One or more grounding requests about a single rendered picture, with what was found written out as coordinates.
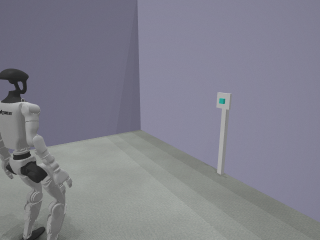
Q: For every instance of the right robot thigh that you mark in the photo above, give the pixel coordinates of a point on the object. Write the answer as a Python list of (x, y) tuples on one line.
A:
[(41, 173)]

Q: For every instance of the panel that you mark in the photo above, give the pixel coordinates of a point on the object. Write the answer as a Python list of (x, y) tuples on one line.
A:
[(223, 129)]

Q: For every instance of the robot left hand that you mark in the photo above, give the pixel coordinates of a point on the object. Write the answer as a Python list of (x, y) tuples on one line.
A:
[(3, 165)]

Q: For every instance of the robot right forearm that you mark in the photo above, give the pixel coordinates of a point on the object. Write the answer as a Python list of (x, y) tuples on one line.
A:
[(44, 154)]

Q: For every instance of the right robot upper arm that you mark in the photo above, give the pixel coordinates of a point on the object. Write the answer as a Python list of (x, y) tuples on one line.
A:
[(31, 113)]

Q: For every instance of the robot right hand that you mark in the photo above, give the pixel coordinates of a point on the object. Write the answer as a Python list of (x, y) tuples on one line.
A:
[(61, 176)]

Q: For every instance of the robot left forearm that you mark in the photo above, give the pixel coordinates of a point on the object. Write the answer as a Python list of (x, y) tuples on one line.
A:
[(4, 152)]

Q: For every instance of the robot left foot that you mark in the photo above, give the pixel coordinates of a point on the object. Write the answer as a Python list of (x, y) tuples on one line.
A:
[(35, 234)]

